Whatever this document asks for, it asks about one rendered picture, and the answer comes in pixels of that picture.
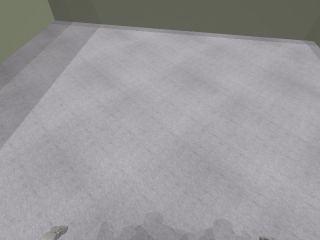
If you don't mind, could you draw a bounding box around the left robot hand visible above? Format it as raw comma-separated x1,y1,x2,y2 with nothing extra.
40,225,68,240

